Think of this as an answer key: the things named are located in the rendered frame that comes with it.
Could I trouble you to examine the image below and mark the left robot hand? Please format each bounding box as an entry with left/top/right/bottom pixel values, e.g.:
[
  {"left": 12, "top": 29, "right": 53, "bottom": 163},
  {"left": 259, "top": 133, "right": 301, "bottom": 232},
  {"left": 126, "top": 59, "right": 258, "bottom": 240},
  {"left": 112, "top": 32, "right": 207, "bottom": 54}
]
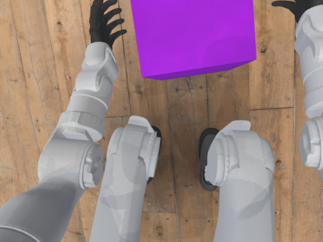
[{"left": 89, "top": 0, "right": 127, "bottom": 50}]

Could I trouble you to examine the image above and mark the robot right upper arm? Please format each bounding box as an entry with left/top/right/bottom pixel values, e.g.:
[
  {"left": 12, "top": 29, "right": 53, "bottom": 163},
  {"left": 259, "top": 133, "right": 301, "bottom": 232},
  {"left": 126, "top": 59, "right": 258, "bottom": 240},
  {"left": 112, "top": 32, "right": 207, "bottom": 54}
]
[{"left": 299, "top": 116, "right": 323, "bottom": 182}]

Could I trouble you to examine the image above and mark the robot left upper arm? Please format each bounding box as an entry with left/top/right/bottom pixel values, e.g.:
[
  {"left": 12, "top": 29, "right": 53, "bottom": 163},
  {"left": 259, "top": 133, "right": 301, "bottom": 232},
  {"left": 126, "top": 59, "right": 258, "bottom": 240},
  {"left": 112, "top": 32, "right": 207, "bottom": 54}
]
[{"left": 0, "top": 138, "right": 103, "bottom": 242}]

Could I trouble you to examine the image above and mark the robot thigh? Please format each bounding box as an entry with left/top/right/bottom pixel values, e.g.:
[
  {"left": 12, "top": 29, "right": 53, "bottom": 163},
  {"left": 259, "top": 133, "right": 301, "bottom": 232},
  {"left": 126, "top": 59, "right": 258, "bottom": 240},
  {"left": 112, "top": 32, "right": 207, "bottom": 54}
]
[
  {"left": 89, "top": 124, "right": 160, "bottom": 242},
  {"left": 209, "top": 130, "right": 275, "bottom": 242}
]

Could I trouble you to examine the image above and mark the carton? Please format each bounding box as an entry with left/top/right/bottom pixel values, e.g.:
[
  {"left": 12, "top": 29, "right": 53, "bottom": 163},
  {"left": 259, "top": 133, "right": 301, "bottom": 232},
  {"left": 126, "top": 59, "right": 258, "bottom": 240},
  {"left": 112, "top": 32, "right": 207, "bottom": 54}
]
[{"left": 130, "top": 0, "right": 256, "bottom": 80}]

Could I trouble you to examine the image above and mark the robot left forearm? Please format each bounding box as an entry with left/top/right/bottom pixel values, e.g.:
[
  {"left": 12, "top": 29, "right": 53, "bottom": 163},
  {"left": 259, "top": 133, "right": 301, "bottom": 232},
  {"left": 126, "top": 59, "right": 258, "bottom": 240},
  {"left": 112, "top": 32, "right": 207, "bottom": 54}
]
[{"left": 37, "top": 42, "right": 119, "bottom": 177}]

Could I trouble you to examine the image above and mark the robot left thigh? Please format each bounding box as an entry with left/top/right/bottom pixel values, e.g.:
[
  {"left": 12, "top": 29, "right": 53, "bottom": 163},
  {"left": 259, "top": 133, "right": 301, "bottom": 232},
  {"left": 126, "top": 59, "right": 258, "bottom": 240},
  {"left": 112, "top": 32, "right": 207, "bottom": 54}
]
[{"left": 89, "top": 124, "right": 160, "bottom": 242}]

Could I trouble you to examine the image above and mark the right robot hand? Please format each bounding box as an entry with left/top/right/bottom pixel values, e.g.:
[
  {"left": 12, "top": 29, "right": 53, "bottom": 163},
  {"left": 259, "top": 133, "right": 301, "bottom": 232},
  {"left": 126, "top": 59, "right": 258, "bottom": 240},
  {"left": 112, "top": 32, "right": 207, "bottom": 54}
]
[{"left": 272, "top": 0, "right": 323, "bottom": 23}]

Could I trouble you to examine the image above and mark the robot right forearm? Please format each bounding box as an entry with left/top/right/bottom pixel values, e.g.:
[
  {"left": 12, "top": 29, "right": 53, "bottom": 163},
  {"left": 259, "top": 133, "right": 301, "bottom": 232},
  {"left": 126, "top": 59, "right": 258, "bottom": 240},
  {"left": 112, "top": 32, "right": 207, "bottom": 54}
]
[{"left": 294, "top": 5, "right": 323, "bottom": 119}]

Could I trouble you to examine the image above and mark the robot right thigh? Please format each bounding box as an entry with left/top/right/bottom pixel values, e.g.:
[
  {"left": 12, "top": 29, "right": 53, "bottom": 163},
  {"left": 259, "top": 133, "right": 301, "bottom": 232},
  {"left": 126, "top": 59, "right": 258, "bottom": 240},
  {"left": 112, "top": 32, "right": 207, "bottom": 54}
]
[{"left": 209, "top": 130, "right": 275, "bottom": 242}]

